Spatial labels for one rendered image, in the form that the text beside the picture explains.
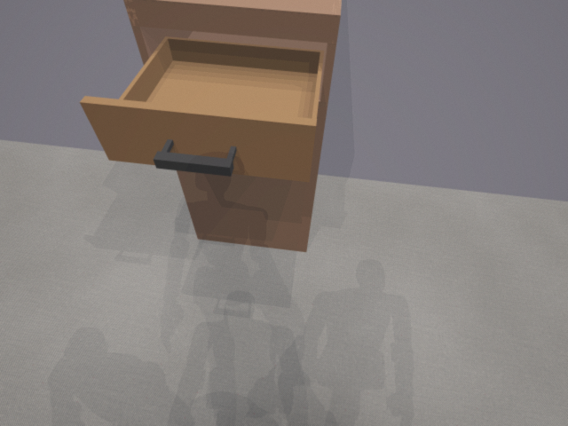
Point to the handle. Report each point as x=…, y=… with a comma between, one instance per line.
x=194, y=163

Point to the cabinet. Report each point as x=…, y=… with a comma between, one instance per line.
x=255, y=211

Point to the drawer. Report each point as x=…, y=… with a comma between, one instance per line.
x=208, y=96

